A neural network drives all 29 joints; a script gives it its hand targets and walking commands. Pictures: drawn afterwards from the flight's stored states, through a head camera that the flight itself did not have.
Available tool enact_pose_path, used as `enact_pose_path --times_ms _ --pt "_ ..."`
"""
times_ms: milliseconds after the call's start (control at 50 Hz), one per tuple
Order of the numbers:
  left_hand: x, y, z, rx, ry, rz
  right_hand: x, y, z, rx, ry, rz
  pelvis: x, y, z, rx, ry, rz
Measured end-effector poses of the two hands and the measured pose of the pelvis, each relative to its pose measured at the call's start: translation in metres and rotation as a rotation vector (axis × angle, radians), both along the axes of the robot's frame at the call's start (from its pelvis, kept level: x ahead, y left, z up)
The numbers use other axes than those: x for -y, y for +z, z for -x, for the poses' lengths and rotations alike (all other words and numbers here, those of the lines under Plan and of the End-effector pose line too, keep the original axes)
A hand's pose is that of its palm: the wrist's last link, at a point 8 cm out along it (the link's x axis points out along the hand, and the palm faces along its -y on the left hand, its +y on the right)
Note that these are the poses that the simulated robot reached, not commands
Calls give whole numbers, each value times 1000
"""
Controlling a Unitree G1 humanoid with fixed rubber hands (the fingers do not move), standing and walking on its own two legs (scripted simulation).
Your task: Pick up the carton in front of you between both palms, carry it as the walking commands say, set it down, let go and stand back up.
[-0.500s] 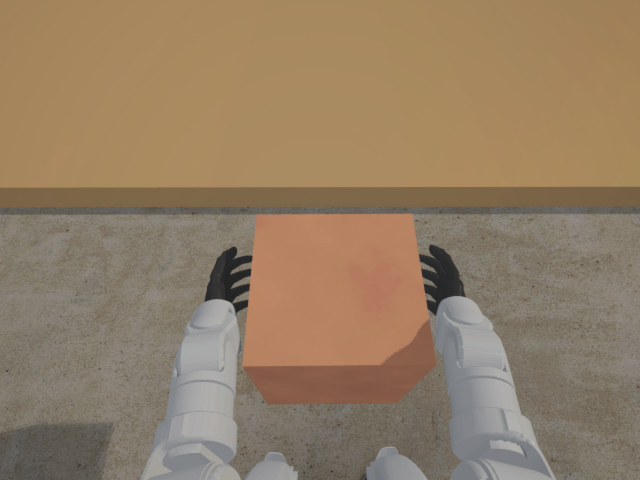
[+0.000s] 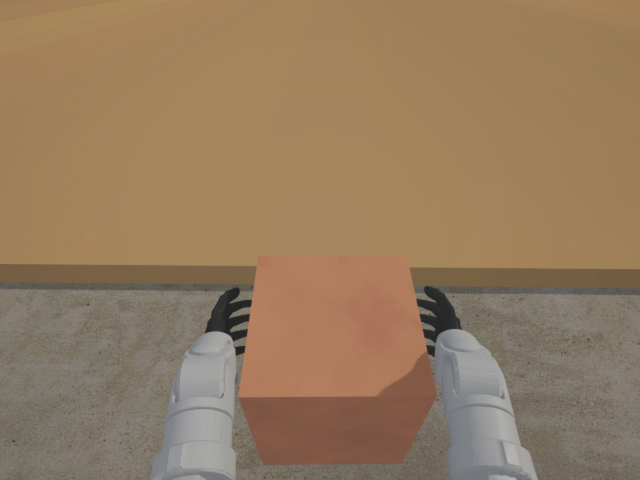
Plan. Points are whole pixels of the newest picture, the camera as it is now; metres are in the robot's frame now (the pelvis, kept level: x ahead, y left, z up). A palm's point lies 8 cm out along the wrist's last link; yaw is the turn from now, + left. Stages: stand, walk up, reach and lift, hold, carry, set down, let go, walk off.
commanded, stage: reach and lift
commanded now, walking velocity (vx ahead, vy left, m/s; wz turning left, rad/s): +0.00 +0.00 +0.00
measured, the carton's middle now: (332, 363) +0.31 +0.00 -0.05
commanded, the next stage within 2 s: hold in 0.84 s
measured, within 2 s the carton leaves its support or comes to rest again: neither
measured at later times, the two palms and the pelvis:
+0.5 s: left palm (220, 332) +0.31 +0.15 +0.04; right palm (447, 330) +0.31 -0.15 +0.03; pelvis +0.01 +0.00 +0.01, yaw +0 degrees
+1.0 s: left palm (214, 330) +0.30 +0.15 +0.06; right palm (451, 327) +0.30 -0.15 +0.06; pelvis +0.01 +0.00 +0.01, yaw +0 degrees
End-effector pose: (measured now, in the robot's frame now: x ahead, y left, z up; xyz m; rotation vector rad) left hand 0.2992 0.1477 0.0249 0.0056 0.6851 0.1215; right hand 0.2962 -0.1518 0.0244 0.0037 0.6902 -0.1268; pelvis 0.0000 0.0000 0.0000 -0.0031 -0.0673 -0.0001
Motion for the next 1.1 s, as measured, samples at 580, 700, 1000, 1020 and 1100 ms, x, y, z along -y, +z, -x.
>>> enact_pose_path --times_ms 580,700,1000,1020,1100 --pt "1 12 -10 9 -22 -29 1 11 -9 9 20 30 1 8 -18 18 -2 -1" --pt "0 14 -8 10 -24 -32 0 14 -8 10 21 32 0 8 -19 25 -3 -1" --pt "-1 32 1 49 -16 -28 -1 32 0 49 21 30 0 9 -15 54 -8 -2" --pt "-1 33 2 47 -14 -27 -1 33 1 48 22 30 0 9 -14 58 -8 -2" --pt "-2 32 6 28 -9 -23 -2 32 4 28 22 25 1 9 -10 71 -6 -2"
